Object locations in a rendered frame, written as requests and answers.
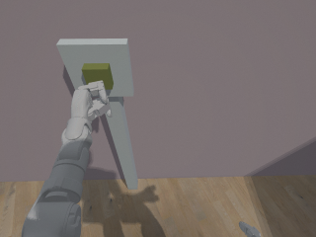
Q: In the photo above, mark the robot left forearm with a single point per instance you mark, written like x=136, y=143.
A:
x=65, y=181

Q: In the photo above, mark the left robot hand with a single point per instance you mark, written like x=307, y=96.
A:
x=82, y=105

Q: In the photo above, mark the robot left upper arm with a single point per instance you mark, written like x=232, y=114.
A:
x=54, y=219

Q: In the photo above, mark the button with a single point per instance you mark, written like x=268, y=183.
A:
x=94, y=72

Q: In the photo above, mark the right robot hand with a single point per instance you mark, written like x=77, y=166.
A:
x=249, y=230

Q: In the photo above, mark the panel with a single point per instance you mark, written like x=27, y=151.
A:
x=75, y=53

